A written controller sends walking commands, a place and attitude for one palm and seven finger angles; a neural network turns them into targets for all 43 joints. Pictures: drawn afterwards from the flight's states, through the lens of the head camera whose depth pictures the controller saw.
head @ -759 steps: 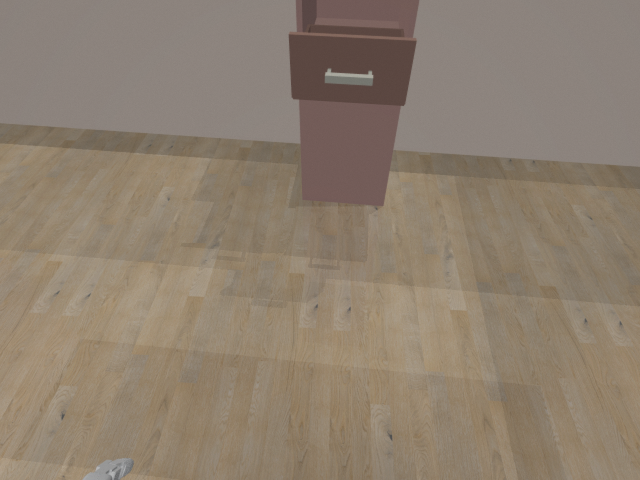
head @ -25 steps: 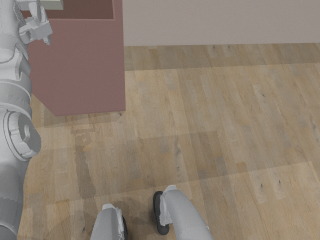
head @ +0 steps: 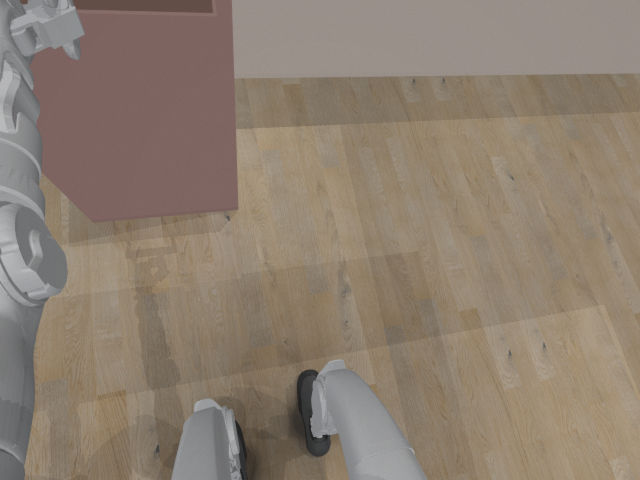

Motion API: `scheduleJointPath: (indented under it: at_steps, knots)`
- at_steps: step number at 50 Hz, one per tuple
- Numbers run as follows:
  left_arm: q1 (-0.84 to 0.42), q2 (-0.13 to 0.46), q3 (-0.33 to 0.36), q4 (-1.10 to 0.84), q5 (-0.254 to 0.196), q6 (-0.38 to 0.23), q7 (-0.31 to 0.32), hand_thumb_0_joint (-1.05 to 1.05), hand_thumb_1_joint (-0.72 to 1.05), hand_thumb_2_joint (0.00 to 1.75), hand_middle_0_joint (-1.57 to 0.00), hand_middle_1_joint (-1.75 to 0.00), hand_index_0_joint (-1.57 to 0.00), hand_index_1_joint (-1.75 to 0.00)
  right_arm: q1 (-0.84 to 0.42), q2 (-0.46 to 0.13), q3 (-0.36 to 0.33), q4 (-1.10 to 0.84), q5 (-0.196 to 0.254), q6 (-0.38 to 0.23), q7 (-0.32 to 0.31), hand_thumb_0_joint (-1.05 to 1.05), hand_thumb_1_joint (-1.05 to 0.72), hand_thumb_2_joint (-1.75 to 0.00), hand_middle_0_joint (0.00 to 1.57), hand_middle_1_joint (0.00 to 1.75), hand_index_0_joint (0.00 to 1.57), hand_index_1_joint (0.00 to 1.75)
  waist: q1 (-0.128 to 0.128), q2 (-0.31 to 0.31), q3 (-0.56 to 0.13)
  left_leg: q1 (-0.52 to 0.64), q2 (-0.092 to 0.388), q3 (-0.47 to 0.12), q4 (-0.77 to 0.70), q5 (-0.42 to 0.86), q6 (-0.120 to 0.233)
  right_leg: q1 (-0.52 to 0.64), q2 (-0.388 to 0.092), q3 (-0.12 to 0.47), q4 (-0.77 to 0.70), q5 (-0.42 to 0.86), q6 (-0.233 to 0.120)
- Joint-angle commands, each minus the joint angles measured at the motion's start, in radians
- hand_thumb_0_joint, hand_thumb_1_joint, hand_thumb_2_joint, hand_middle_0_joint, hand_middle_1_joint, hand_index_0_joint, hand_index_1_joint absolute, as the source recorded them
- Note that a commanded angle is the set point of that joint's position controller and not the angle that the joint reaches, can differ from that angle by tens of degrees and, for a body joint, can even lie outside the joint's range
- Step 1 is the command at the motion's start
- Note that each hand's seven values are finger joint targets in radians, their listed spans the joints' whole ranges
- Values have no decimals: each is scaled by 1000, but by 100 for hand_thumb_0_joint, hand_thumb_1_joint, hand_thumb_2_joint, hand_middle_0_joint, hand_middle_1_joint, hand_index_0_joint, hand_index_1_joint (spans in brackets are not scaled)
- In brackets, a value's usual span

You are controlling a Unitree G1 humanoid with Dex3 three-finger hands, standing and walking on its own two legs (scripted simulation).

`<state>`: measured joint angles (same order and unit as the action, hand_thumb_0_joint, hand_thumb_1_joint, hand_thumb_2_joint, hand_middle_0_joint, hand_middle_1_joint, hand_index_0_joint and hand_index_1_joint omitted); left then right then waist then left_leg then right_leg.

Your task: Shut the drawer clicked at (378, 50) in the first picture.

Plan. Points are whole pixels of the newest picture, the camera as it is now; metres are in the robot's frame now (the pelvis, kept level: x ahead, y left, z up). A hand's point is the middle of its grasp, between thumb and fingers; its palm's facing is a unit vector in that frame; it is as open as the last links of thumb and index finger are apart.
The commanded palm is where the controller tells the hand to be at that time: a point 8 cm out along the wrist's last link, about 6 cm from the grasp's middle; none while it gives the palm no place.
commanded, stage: pull the fist back off the drawer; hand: left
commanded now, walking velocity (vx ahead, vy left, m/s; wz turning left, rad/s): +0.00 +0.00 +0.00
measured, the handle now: out of the picture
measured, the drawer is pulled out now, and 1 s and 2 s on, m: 0.00 0.00 0.00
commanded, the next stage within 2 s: draw the hand back to the body in 0.36 s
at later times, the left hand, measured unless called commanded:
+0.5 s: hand (54, 26) +0.59 +0.16 +0.09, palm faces +0.00 -1.00 -0.02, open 3.3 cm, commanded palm +0.54 +0.20 +0.10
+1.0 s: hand out of the picture +0.43 +0.19 +0.16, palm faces -0.01 -1.00 -0.06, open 3.3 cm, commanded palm +0.39 +0.24 +0.18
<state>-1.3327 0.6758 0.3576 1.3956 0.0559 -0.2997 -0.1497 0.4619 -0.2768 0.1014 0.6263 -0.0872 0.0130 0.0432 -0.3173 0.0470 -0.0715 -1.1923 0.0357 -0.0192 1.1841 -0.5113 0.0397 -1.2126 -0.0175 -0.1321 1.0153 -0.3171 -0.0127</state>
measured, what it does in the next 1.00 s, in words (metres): rises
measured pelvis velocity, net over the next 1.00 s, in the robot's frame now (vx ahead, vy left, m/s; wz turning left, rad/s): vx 0.07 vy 0.00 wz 0.00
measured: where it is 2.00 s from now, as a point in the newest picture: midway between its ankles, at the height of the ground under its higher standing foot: (276, 453)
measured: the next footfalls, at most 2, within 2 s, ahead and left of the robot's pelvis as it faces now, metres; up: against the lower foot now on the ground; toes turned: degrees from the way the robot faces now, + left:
none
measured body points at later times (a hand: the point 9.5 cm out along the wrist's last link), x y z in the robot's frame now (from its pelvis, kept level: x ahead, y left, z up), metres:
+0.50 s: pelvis +0.05 +0.00 +0.03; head +0.21 +0.02 +0.45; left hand +0.58 +0.21 +0.10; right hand +0.03 -0.26 -0.08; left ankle +0.01 +0.09 -0.64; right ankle +0.08 -0.12 -0.64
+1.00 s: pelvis +0.07 +0.00 +0.08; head +0.12 +0.00 +0.52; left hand +0.43 +0.24 +0.17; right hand +0.21 -0.24 -0.02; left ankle +0.01 +0.09 -0.64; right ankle +0.08 -0.13 -0.64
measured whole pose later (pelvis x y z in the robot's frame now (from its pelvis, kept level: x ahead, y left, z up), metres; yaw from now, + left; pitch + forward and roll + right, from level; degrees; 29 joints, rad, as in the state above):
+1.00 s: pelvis +0.07 +0.00 +0.08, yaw +0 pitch +10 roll -2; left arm -0.24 0.29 0.22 0.41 -0.20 -0.19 -0.22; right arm 0.27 -0.26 0.03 0.53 0.04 0.02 0.01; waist -0.03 0.05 -0.11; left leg -0.45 0.01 0.02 0.73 -0.46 0.04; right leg -0.53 -0.01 -0.06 0.67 -0.32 0.01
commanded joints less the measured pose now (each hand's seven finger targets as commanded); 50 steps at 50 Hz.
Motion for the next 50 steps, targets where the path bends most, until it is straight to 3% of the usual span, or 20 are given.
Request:
scheduleJointPath:
  at_steps: [1, 6, 9, 11, 13, 15, 18, 23, 26, 29, 33, 36, 37, 38, 39, 42, 45, 48, 49, 50]
  knots:
    - [-520, 176, 43, -267, -28, -77, 8, 0, 90, 90, -140, -160, -140, -160, 248, -212, -76, -17, 6, 3, -10, 0, -90, -90, 20, 30, 20, 30, -39, 233, -565, 420, -3, -101, -189, 261, -9, 308, 56, 77, -105, 40, -15]
    - [-391, 202, 88, -337, -46, -95, -6, 0, 90, 90, -140, -160, -140, -160, 234, -208, -83, -45, 14, 16, -5, 0, -90, -90, 20, 30, 20, 30, 14, 210, -599, 434, -3, -79, -203, 310, -8, 395, 59, 85, -110, 86, -18]
    - [-300, 142, 70, -404, -62, -111, -14, 0, 90, 90, -140, -160, -140, -160, 223, -199, -95, -59, 19, 26, 0, 0, -90, -90, 20, 30, 20, 30, 41, 209, -633, 497, 0, -71, -216, 392, -16, 436, 59, 84, -113, 157, -17]
    - [-190, 158, 110, -404, -76, -116, -15, 0, 90, 90, -140, -160, -140, -160, 222, -201, -102, -68, 22, 36, 4, 0, -90, -90, 20, 30, 20, 30, 69, 172, -633, 501, -3, -60, -224, 432, -16, 485, 64, 86, -117, 207, -20]
    - [-117, 116, 92, -419, -89, -110, -21, 0, 90, 90, -140, -160, -140, -160, 211, -194, -107, -80, 31, 48, 3, 0, -90, -90, 20, 30, 20, 30, 81, 128, -606, 478, -6, -42, -240, 435, -13, 529, 63, 88, -126, 240, -15]
    - [-107, 89, 78, -413, -97, -105, -21, 0, 90, 90, -140, -160, -140, -160, 202, -189, -110, -80, 35, 55, 2, 0, -90, -90, 20, 30, 20, 30, 75, 91, -542, 432, -11, -22, -250, 395, -6, 558, 62, 98, -145, 244, -11]
    - [-132, 103, 93, -421, -98, -125, -17, 0, 90, 90, -140, -160, -140, -160, 202, -185, -115, -72, 39, 60, -6, 0, -90, -90, 20, 30, 20, 30, 71, 79, -522, 435, -14, -18, -249, 412, -5, 565, 62, 106, -143, 269, -11]
    - [-114, 14, 35, -508, -112, -195, -32, 0, 90, 90, -140, -160, -140, -160, 194, -174, -129, -59, 33, 60, -6, 0, -90, -90, 20, 30, 20, 30, 81, 183, -591, 627, -1, -41, -230, 648, -33, 506, 60, 92, -121, 363, -14]
    - [130, 20, 63, -587, -146, -174, -60, 0, 90, 90, -140, -160, -140, -160, 178, -177, -141, -101, 48, 76, -1, 0, -90, -90, 20, 30, 20, 30, 157, 197, -690, 726, 0, -35, -262, 810, -44, 616, 63, 89, -141, 449, -20]
    - [284, -29, 40, -733, -192, -114, -76, 0, 90, 90, -140, -160, -140, -160, 140, -157, -148, -137, 73, 81, 2, 0, -90, -90, 20, 30, 20, 30, 195, 126, -685, 708, 3, -18, -317, 847, -30, 751, 55, 95, -182, 551, -18]
    - [471, -68, 33, -898, -245, -61, -64, 0, 90, 90, -140, -160, -140, -160, 83, -140, -149, -174, 98, 61, -3, 0, -90, -90, 20, 30, 20, 30, 220, 7, -593, 602, -7, 19, -388, 751, 0, 925, 37, 116, -216, 662, -17]
    - [498, -150, -40, -1031, -258, -72, -53, 0, 90, 90, -140, -160, -140, -160, 24, -135, -145, -180, 109, 36, -9, 0, -90, -90, 20, 30, 20, 30, 212, 94, -501, 728, -10, 21, -422, 699, -14, 852, 51, 100, -267, 525, -13]
    - [522, -134, -28, -1046, -257, -74, -47, 0, 90, 90, -140, -160, -140, -160, 19, -134, -146, -172, 109, 31, -13, 0, -90, -90, 20, 30, 20, 30, 216, 67, -477, 752, -3, 11, -434, 716, -20, 844, 54, 93, -274, 504, -12]
    - [549, -189, -73, -1054, -262, -72, -52, 0, 90, 90, -140, -160, -140, -160, 1, -129, -143, -171, 111, 22, -16, 0, -90, -90, 20, 30, 20, 30, 210, 75, -437, 767, -5, 15, -443, 720, -22, 836, 54, 91, -286, 496, -10]
    - [595, -187, -67, -1063, -267, -67, -53, 0, 90, 90, -140, -160, -140, -160, -3, -128, -147, -166, 112, 16, -20, 0, -90, -90, 20, 30, 20, 30, 214, 18, -421, 764, 1, 11, -450, 742, -21, 857, 54, 85, -288, 513, -9]
    - [713, -199, -74, -1125, -280, -29, -75, 0, 90, 90, -140, -160, -140, -160, -33, -119, -144, -175, 118, -9, -27, 0, -90, -90, 20, 30, 20, 30, 249, 79, -439, 826, -1, 11, -466, 871, -31, 912, 39, 87, -294, 589, -12]
    - [776, -202, -72, -1135, -289, 26, -95, 0, 90, 90, -140, -160, -140, -160, -98, -120, -132, -188, 128, -23, -37, 0, -90, -90, 20, 30, 20, 30, 256, 25, -333, 791, -8, 15, -511, 726, -31, 928, 35, 74, -325, 517, -10]
    - [816, -217, -77, -1240, -301, 54, -99, 0, 90, 90, -140, -160, -140, -160, -156, -109, -121, -219, 133, -46, -46, 0, -90, -90, 20, 30, 20, 30, 274, 22, -319, 829, -14, 7, -544, 706, -35, 962, 32, 68, -343, 490, -14]
    - [819, -161, -140, -1380, -180, 59, 11, 0, 90, 90, -140, -160, -140, -160, -235, -99, -131, -229, 128, -40, -60, 0, -90, -90, 20, 30, 20, 30, 318, 30, -350, 892, -28, 9, -576, 722, -28, 1009, 6, 99, -395, 440, -19]
    - [907, -194, -130, -1392, -169, 85, 74, 0, 90, 90, -140, -160, -140, -160, -237, -89, -131, -233, 122, -44, -70, 0, -90, -90, 20, 30, 20, 30, 310, 4, -310, 899, -19, 12, -601, 686, -30, 1011, 5, 93, -417, 413, -17]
